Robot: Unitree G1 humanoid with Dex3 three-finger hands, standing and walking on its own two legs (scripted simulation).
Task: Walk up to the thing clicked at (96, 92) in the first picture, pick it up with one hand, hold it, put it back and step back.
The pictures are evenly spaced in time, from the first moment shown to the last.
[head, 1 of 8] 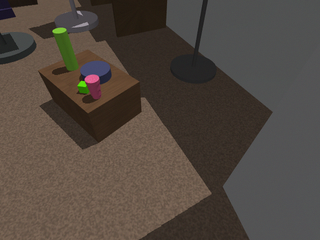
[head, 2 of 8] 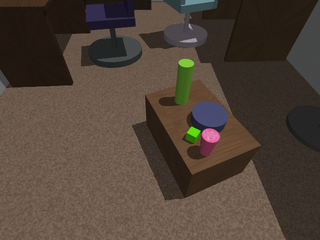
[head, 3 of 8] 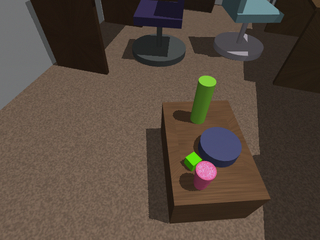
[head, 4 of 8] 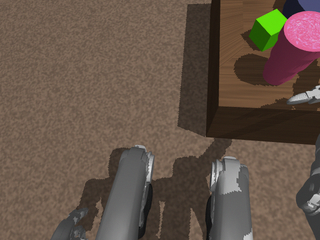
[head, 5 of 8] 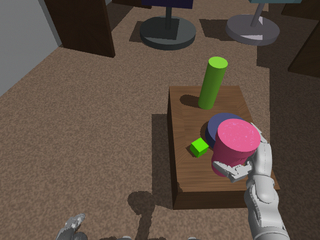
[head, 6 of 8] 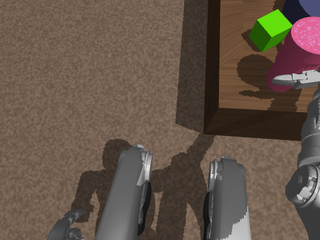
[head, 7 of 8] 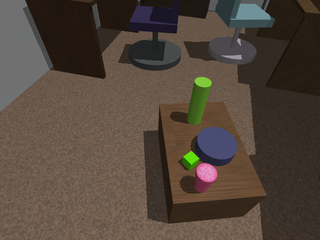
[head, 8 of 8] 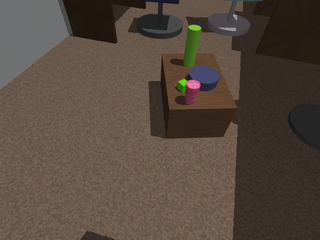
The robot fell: no
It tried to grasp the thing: yes
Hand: right
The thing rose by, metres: 0.37
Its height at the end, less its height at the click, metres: +0.00
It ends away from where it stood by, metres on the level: 0.02
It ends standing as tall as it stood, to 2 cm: yes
